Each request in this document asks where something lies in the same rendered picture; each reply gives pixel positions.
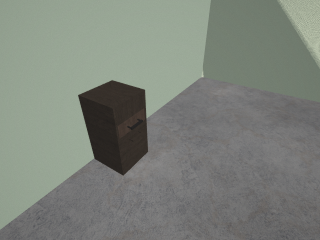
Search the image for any handle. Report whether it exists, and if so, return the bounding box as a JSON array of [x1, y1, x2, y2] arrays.
[[127, 119, 143, 130], [132, 131, 144, 142]]

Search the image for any drawer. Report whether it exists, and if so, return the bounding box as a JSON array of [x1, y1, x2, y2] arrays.
[[117, 108, 145, 139]]

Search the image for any cabinet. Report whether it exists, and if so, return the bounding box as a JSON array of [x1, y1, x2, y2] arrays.
[[78, 80, 148, 176]]

